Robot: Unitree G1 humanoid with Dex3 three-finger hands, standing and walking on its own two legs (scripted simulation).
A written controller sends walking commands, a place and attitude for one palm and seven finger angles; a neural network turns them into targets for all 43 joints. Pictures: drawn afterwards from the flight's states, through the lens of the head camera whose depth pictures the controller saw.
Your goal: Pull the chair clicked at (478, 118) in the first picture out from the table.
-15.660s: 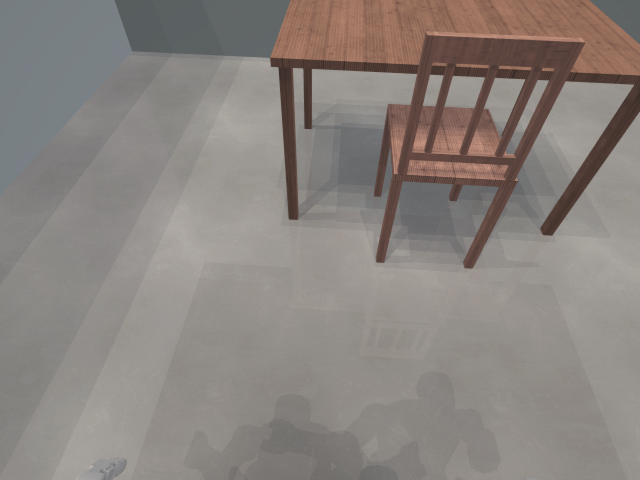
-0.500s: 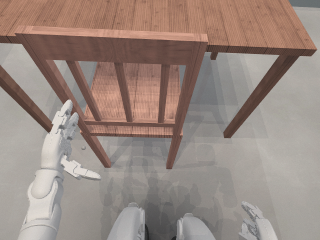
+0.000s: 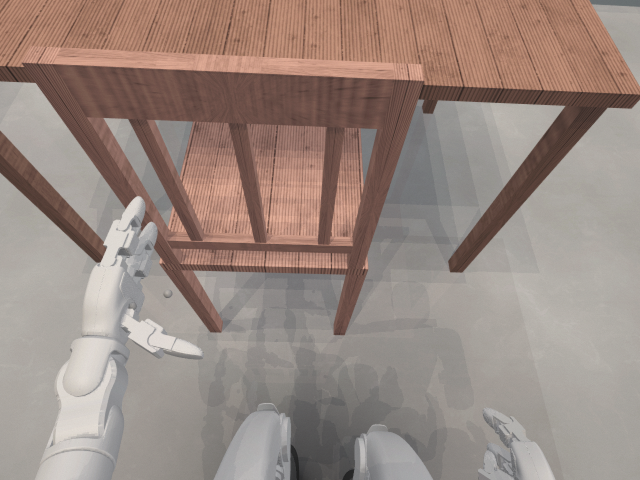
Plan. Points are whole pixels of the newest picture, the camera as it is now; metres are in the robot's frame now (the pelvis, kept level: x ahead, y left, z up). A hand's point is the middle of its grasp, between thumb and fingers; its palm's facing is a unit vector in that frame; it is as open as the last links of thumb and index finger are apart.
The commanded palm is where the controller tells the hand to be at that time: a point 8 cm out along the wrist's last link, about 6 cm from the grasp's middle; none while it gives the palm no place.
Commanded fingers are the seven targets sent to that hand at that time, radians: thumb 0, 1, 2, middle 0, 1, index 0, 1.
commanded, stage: aim the fingers beside a spindle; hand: left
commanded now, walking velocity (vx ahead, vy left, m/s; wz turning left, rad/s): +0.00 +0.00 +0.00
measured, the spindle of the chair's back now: (252, 190) +0.48 +0.11 +0.01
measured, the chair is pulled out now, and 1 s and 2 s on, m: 0.00 0.00 -0.01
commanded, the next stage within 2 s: push the fingers through the gap in 0.20 s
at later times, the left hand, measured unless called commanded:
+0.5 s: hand (169, 285) +0.34 +0.20 +0.01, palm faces +0.02 -1.00 -0.05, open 16.9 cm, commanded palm +0.33 +0.25 +0.02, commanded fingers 0.00 -0.50 0.30 -0.06 -0.08 -0.06 -0.08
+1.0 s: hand (176, 247) +0.39 +0.20 +0.01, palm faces +0.02 -1.00 -0.05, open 16.9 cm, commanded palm +0.37 +0.25 +0.01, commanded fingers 0.00 -0.50 0.30 -0.06 -0.08 -0.06 -0.08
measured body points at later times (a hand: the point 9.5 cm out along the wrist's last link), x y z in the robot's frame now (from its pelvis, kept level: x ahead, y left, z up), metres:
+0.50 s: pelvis +0.00 -0.01 -0.01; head +0.11 +0.01 +0.43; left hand +0.33 +0.25 +0.01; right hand +0.15 -0.26 -0.11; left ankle +0.05 +0.07 -0.63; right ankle -0.01 -0.10 -0.63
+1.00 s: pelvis +0.00 +0.00 +0.00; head +0.12 +0.02 +0.43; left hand +0.38 +0.26 +0.01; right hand +0.10 -0.26 -0.12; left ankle +0.05 +0.07 -0.63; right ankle -0.01 -0.10 -0.63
